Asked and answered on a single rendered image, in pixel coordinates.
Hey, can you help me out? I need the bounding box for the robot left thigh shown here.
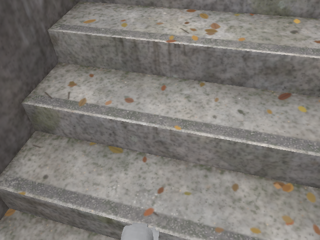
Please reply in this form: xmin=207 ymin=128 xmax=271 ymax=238
xmin=121 ymin=222 xmax=159 ymax=240

